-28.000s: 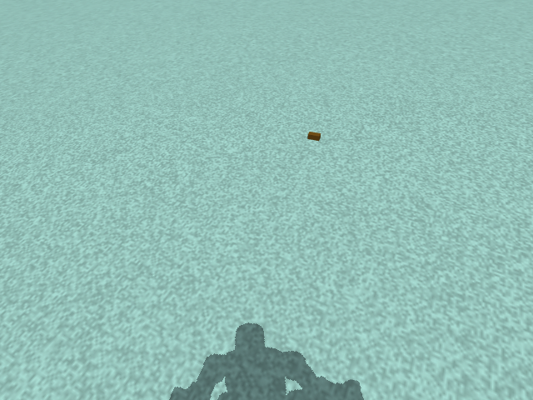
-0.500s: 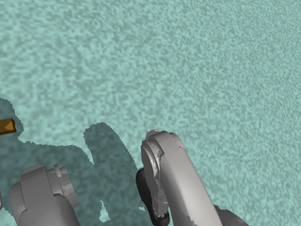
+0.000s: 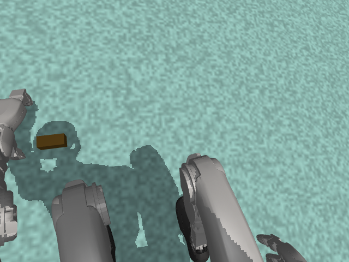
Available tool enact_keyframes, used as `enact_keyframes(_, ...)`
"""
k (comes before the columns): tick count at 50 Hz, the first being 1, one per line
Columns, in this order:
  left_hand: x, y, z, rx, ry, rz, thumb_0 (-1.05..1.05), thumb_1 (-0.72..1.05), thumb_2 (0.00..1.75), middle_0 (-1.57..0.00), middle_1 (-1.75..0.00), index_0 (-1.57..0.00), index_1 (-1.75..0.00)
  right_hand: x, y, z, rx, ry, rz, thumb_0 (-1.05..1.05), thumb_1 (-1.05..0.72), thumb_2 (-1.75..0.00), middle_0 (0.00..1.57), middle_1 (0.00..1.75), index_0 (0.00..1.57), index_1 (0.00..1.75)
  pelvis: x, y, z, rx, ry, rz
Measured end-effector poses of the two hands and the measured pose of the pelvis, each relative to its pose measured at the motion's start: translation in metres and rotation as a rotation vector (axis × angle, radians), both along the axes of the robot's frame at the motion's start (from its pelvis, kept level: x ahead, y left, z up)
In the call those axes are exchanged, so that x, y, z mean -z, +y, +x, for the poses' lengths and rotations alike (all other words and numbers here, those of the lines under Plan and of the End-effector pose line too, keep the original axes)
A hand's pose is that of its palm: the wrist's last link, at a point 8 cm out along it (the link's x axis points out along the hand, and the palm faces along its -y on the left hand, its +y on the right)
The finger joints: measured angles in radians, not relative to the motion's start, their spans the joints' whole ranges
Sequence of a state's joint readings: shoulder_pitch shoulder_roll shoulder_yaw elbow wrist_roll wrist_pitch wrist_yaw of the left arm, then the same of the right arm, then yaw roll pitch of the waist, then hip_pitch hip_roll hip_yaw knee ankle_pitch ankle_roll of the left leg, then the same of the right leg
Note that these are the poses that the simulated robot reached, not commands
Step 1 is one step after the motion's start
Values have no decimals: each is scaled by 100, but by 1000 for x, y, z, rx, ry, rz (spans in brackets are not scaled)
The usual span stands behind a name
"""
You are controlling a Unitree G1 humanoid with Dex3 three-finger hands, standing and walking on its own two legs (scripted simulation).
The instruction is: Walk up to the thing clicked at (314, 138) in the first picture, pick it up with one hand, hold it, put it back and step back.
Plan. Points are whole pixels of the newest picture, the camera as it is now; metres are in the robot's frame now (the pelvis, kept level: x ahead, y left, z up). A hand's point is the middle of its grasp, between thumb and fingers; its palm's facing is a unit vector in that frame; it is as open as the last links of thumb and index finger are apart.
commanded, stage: withdraw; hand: left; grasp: from above
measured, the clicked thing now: (52, 141) +0.49 +0.27 -0.33
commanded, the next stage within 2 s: home in 0.12 s
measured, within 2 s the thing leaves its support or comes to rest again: neither
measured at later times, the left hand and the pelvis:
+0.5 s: hand (11, 125) +0.48 +0.31 -0.15, palm faces -0.28 -0.17 -0.95, open 12.0 cm; pelvis +0.02 +0.01 -0.01, yaw -1 degrees
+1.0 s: hand out of the picture +0.30 +0.25 +0.07, palm faces -0.08 -0.84 -0.54, open 7.5 cm; pelvis +0.02 +0.00 +0.17, yaw +5 degrees
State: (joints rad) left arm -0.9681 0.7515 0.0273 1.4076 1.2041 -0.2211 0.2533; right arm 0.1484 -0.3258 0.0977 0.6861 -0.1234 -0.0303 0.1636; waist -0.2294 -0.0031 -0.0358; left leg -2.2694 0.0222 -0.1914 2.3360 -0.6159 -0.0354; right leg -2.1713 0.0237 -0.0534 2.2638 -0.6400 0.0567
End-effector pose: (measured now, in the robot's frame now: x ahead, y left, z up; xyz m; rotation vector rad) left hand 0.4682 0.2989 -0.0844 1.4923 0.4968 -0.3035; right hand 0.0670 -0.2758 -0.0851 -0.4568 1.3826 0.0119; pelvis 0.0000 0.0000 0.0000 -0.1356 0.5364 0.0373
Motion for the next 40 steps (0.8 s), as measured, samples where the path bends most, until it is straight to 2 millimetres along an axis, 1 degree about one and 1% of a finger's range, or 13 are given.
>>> enact_keyframes(5, 36, 3, -9, 27, 7, -8, 0, -42, 93, -16, -91, -16, -92, 5, -2, -13, -16, 34, -52, 0, -90, -89, 20, 29, 20, 30, 15, 1, -1, 6, -15, -7)
enact_keyframes(8, 55, 4, -8, 36, -17, -16, 0, -40, 91, -16, -90, -17, -91, 10, 0, -20, -23, 57, -71, 0, -90, -89, 20, 29, 20, 30, 25, 3, 0, 10, -24, -14)
enact_keyframes(10, 64, 4, -5, 36, -53, -18, 0, -39, 90, -17, -90, -18, -90, 13, 3, -25, -22, 70, -76, 0, -90, -89, 20, 29, 20, 30, 30, 4, 1, 12, -25, -19)
enact_keyframes(13, 71, 4, 3, 26, -114, -5, 0, -36, 89, -19, -88, -20, -87, 18, 9, -30, -12, 88, -69, 0, -90, -89, 20, 29, 20, 30, 35, 6, 4, 13, -18, -24)
enact_keyframes(17, 65, 5, 14, -25, -187, 14, 0, -31, 90, -22, -83, -22, -82, 23, 17, -30, 17, 92, -32, 0, -89, -89, 20, 29, 20, 30, 36, 8, 10, 14, 9, -25)
enact_keyframes(19, 57, 5, 18, -60, -206, 17, 0, -27, 90, -23, -79, -23, -79, 24, 21, -26, 34, 82, -6, 0, -89, -89, 20, 29, 20, 30, 33, 8, 13, 16, 27, -26)
enact_keyframes(22, 36, 8, 18, -126, -222, 8, 0, -17, 89, -24, -70, -23, -71, 23, 26, -17, 67, 54, 35, 0, -89, -89, 20, 29, 20, 30, 23, 9, 16, 14, 53, -22)
enact_keyframes(25, 9, 10, 10, -198, -205, -28, 0, -4, 87, -23, -62, -23, -63, 18, 30, -4, 96, 24, 77, 0, -89, -89, 20, 29, 20, 30, 7, 9, 18, 6, 75, -13)
enact_keyframes(27, -11, 12, 0, -243, -185, -64, 0, 6, 85, -23, -55, -22, -57, 11, 32, 6, 109, 0, 103, 0, -90, -89, 20, 29, 20, 30, -8, 9, 19, 1, 83, -8)
enact_keyframes(30, -40, 12, -21, -300, -141, -135, 0, 24, 84, -22, -47, -21, -49, -4, 33, 26, 112, -46, 132, 0, -90, -89, 20, 29, 20, 30, -31, 8, 19, -7, 85, 1)
enact_keyframes(35, -83, 9, -67, -376, -79, -295, 0, 54, 86, -21, -38, -21, -39, -40, 31, 66, 75, -150, 141, 0, -90, -89, 20, 29, 20, 30, -70, 6, 17, -19, 73, 16)
enact_keyframes(40, -121, 3, -114, -453, -76, -461, 1, 74, 88, -21, -33, -21, -34, -81, 29, 111, 18, -275, 118, 0, -90, -89, 20, 29, 20, 30, -103, 4, 14, -35, 45, 27)
